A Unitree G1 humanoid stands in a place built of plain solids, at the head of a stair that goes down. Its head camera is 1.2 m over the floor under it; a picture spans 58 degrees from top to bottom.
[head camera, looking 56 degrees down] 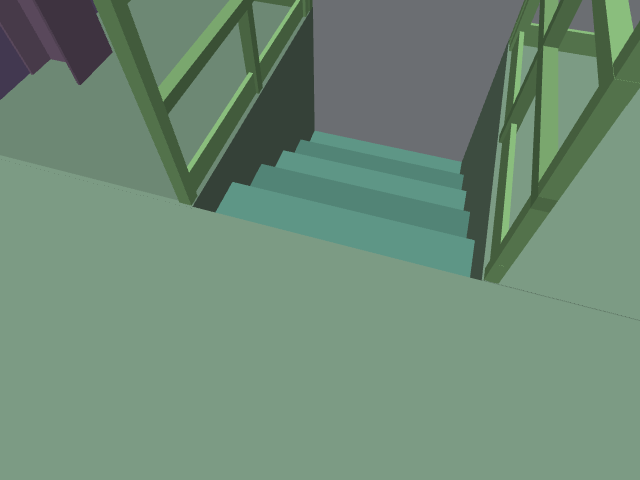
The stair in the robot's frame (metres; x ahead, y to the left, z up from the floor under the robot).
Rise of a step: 0.17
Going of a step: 0.28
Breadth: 1.02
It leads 17 degrees to the right of straight ahead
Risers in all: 6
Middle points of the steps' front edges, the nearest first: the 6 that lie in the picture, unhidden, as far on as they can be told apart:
0.80 -0.03 0.00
1.07 -0.11 -0.17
1.34 -0.19 -0.34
1.61 -0.28 -0.51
1.88 -0.36 -0.68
2.14 -0.44 -0.85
